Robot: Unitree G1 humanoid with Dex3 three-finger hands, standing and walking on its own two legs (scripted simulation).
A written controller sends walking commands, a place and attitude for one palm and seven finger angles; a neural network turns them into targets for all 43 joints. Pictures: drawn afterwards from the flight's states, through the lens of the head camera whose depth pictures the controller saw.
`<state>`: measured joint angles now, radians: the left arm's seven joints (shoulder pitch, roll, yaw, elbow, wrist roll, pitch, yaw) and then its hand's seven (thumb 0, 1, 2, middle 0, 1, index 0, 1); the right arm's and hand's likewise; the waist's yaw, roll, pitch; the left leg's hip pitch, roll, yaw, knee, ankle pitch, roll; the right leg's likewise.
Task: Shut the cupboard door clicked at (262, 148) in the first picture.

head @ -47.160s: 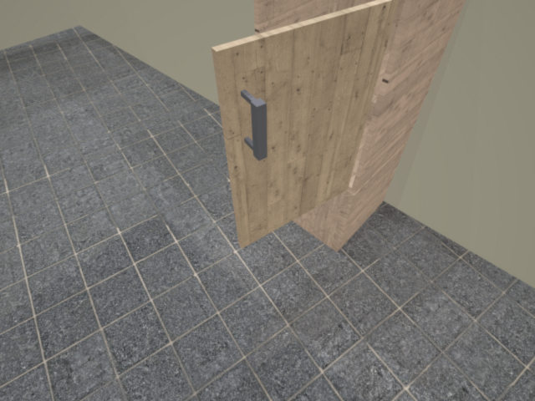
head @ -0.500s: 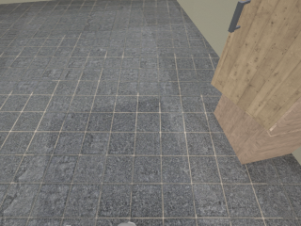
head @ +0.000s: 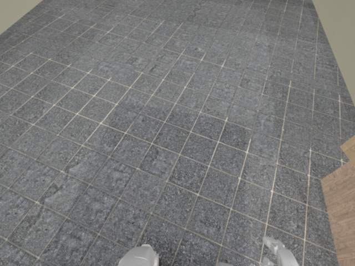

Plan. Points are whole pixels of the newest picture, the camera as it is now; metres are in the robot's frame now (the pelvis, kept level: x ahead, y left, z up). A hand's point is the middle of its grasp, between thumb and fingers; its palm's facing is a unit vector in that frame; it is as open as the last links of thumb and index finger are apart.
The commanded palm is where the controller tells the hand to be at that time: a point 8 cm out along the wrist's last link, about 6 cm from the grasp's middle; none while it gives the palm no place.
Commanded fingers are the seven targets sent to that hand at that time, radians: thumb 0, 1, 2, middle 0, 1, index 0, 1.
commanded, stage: walk to a spot facing it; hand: left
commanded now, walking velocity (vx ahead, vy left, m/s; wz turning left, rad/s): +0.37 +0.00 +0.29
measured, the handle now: out of the picture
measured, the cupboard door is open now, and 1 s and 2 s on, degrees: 20 20 20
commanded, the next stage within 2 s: turn to face it in 0.46 s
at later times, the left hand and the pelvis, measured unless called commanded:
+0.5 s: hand (129, 207) +0.26 +0.15 -0.13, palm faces +0.20 -0.96 -0.21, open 7.3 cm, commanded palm none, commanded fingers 0.00 0.90 0.90 -0.20 -0.30 -0.20 -0.30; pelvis +0.21 -0.04 +0.03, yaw +12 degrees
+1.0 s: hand (116, 193) +0.30 +0.20 -0.15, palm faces +0.20 -0.96 -0.18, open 7.4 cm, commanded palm none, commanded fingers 0.00 0.90 0.90 -0.20 -0.30 -0.20 -0.30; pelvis +0.31 +0.02 +0.02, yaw +5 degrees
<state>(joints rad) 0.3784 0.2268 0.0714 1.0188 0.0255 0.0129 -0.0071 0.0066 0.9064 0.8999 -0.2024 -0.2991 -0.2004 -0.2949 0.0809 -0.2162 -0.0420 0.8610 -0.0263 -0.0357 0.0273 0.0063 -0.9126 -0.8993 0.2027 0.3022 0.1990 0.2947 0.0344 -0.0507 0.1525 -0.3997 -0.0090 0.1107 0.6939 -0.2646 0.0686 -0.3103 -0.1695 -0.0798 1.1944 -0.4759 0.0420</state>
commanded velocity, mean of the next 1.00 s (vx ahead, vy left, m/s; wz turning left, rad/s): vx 0.11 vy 0.00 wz -0.06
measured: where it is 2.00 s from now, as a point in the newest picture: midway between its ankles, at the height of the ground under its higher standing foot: (169, 226)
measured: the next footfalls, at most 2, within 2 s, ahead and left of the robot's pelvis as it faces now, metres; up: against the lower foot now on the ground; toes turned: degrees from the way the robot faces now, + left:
right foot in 0.36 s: +0.28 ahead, -0.14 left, +0.00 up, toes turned +1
left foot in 0.74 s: +0.35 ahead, +0.13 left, +0.00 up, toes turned +19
